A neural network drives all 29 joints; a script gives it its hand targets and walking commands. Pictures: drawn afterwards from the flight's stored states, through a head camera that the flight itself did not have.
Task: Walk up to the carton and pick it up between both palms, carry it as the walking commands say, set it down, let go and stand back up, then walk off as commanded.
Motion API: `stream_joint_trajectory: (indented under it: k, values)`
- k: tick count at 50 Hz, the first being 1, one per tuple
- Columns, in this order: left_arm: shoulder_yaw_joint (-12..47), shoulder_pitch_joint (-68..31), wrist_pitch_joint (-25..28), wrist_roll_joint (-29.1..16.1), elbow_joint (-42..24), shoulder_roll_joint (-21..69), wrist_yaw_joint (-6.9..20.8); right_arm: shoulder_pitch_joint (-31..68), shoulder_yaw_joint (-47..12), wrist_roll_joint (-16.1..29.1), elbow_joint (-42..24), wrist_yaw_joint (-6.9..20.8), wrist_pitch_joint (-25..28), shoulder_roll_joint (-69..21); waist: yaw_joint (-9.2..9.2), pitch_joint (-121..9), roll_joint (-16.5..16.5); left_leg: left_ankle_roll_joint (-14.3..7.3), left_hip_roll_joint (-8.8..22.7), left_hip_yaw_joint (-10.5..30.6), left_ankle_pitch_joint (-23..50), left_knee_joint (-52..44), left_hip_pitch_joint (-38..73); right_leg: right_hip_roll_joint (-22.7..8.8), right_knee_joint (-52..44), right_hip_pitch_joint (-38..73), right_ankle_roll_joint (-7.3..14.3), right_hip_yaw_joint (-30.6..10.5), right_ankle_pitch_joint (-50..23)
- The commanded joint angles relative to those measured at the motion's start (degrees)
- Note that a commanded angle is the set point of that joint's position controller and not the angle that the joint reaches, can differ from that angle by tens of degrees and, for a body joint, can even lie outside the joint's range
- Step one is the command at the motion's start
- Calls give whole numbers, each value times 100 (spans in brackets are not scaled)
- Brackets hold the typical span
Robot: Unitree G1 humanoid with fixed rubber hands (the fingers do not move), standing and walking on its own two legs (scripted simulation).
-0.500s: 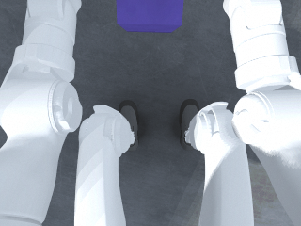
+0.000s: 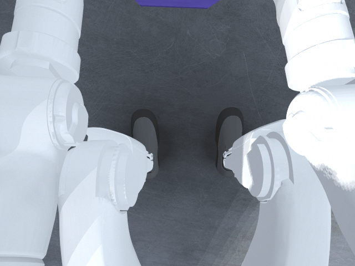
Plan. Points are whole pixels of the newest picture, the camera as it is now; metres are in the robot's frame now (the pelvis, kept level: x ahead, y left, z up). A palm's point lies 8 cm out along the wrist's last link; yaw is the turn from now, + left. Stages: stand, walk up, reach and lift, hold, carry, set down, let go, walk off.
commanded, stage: reach and lift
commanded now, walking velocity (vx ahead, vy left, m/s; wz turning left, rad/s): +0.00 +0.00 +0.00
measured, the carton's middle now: out of the picture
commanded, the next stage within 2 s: none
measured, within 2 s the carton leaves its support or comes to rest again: leaves its support in 1.48 s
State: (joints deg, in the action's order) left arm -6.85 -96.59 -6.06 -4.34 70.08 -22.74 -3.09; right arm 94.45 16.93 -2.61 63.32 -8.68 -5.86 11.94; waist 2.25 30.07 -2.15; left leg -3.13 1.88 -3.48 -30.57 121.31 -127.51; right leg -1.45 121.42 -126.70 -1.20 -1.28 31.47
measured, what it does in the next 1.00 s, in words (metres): stands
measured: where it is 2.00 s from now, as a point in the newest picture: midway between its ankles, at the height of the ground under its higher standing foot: (188, 153)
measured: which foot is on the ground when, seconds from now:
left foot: down 0.00-1.00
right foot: down 0.00-1.00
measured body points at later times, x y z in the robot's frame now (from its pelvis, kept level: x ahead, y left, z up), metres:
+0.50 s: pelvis +0.00 +0.00 -0.01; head +0.40 +0.01 +0.18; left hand +0.59 +0.13 -0.23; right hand +0.58 -0.12 -0.22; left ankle +0.12 +0.10 -0.35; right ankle +0.12 -0.13 -0.35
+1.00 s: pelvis +0.01 +0.00 -0.01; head +0.40 +0.02 +0.18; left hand +0.59 +0.13 -0.23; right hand +0.58 -0.12 -0.22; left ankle +0.12 +0.10 -0.35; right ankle +0.12 -0.13 -0.35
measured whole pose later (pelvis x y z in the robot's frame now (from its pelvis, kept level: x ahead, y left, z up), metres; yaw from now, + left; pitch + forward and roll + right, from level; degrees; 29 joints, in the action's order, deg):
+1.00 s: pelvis +0.01 +0.00 -0.01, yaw +0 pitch +36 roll -1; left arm -6.8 -96.9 -10.7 -2.5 65.9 -20.6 1.5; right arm 93.6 20.1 -1.8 60.8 -3.5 -9.0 10.1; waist 2.1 30.0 -4.4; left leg -3.3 1.3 -3.0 -32.4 124.8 -128.3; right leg -0.9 124.9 -127.3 -1.2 -1.3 33.4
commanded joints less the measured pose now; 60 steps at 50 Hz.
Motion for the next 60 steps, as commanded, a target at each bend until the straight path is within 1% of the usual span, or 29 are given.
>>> stream_joint_trajectory:
  k: [1,5,7,8,9,10,11,16,19,24,25,26,28,31,32,34,35,38,39,40,41,47,48,50,54,55,56,59,60]
  values:
    - [409,-2447,189,-311,-722,-611,33,1709,-260,704,-301,100,197,837,120,-6312,531,323,-481,615,1866,-209,3920,521,-166,3109,-121,430,-1687]
    - [430,-2345,197,-341,-825,-550,20,1599,-318,740,-356,82,214,767,81,-6422,539,326,-496,559,2012,-180,4033,551,-166,3166,-130,427,-1771]
    - [437,-2179,175,-313,-715,-486,35,1477,-300,721,-283,87,214,714,103,-6299,522,322,-510,550,1988,-193,3931,571,-160,3183,-136,439,-1773]
    - [402,-2109,170,-293,-679,-473,45,1409,-314,714,-250,94,208,664,56,-6263,481,317,-519,536,1945,-205,3899,572,-157,3202,-144,437,-1742]
    - [405,-2066,162,-267,-689,-436,54,1394,-296,696,-304,93,217,645,85,-6207,497,317,-512,520,1917,-187,3835,586,-166,3176,-141,424,-1726]
    - [426,-2085,172,-290,-704,-406,64,1350,-316,697,-241,99,206,541,56,-6216,476,316,-527,514,1895,-205,3827,586,-158,3233,-146,426,-1723]
    - [428,-2084,165,-277,-717,-340,79,1373,-335,687,-342,101,221,542,79,-6203,475,322,-527,502,1911,-198,3801,604,-176,3278,-151,421,-1752]
    - [491,-2107,158,-275,-752,-118,138,1457,-428,739,-451,160,217,259,20,-6133,464,303,-551,484,1825,-200,3784,624,-179,3305,-163,414,-1686]
    - [573,-2164,140,-261,-765,176,209,1431,-443,704,-392,228,201,-57,90,-6010,475,295,-577,491,1757,-201,3726,650,-179,3300,-151,427,-1656]
    - [317,-2137,106,30,-832,340,238,1385,-255,489,-392,300,160,-308,-1,-5751,485,300,-628,481,1601,-220,3659,691,-179,3224,-154,433,-1514]
    - [265,-2111,102,80,-813,339,227,1325,-196,413,-364,283,156,-298,51,-5734,440,311,-638,490,1606,-218,3673,708,-191,3283,-153,436,-1524]
    - [247,-2114,93,126,-779,454,239,1319,-144,350,-328,284,151,-351,45,-5641,511,319,-652,467,1564,-228,3669,715,-209,3233,-159,447,-1470]
    - [369,-2252,65,122,-817,1011,367,1374,-170,244,-391,383,125,-871,127,-5551,541,310,-689,494,1547,-227,3679,738,-223,3194,-136,448,-1467]
    - [599,-2483,8,127,-888,2088,669,1674,-348,190,-446,673,60,-2004,99,-5523,472,272,-729,494,1513,-177,3616,781,-167,3305,-131,435,-1517]
    - [683,-2582,-23,124,-881,2539,805,1752,-429,186,-452,806,29,-2489,115,-5426,438,249,-739,488,1459,-177,3557,811,-164,3295,-121,437,-1483]
    - [822,-2694,-100,144,-813,3541,1112,2020,-651,165,-452,1110,-53,-3529,67,-5155,312,193,-774,489,1309,-160,3309,842,-124,3213,-99,408,-1397]
    - [858,-2702,-154,166,-806,4020,1275,2169,-741,186,-509,1274,-108,-3971,25,-5035,342,164,-778,463,1236,-150,3208,865,-111,3165,-81,386,-1330]
    - [805,-2479,-265,147,-870,4658,1558,2161,-794,233,-625,1560,-226,-4502,-31,-4880,216,77,-794,468,1164,-134,3013,875,-42,3003,-48,424,-1215]
    - [816,-2394,-311,153,-884,4823,1630,2143,-789,263,-698,1622,-260,-4594,-52,-4845,308,66,-792,441,1146,-121,2999,879,-44,2863,-31,425,-1174]
    - [810,-2405,-324,142,-995,4846,1681,2094,-814,288,-694,1681,-305,-4705,-117,-4836,266,58,-797,435,1156,-120,2951,876,-45,2823,-18,415,-1182]
    - [814,-2293,-365,143,-969,4953,1735,2039,-800,303,-709,1725,-340,-4763,-106,-4795,290,41,-785,435,1157,-120,2947,875,-33,2740,-11,434,-1162]
    - [970,-2086,-463,60,-1115,5331,1870,1875,-904,458,-786,1905,-442,-5043,-126,-4969,530,22,-752,511,1450,-66,3194,882,28,2294,72,463,-1275]
    - [1031,-2108,-475,3,-1135,5401,1879,1898,-935,496,-798,1918,-447,-5038,-76,-5028,582,32,-748,530,1515,-47,3276,876,33,2208,85,479,-1286]
    - [1106,-2121,-498,-33,-1146,5514,1867,1945,-994,564,-830,1945,-454,-5058,-74,-5086,714,37,-730,575,1623,-57,3503,881,27,2040,103,499,-1261]
    - [1214,-2107,-525,-122,-1203,5694,1857,2117,-1129,706,-900,1974,-475,-5161,-97,-5200,780,36,-738,601,1766,-41,3605,891,35,1871,128,507,-1278]
    - [1227,-2132,-531,-137,-1218,5715,1858,2094,-1179,715,-861,1972,-485,-5216,-125,-5190,747,47,-740,578,1783,-44,3591,902,8,1895,136,496,-1287]
    - [1253,-2087,-533,-169,-1207,5795,1853,2199,-1204,752,-943,1968,-475,-5204,-95,-5238,755,31,-744,585,1788,-54,3577,907,25,1939,129,512,-1322]
    - [1335,-2134,-539,-248,-1243,5868,1850,2256,-1309,800,-967,1952,-489,-5292,-107,-5322,724,40,-740,561,1842,-50,3571,923,31,2036,144,506,-1391]
    - [1331,-2124,-539,-248,-1275,5888,1847,2244,-1327,816,-946,1953,-498,-5350,-154,-5279,726,37,-761,542,1876,-47,3532,933,25,2024,146,487,-1409]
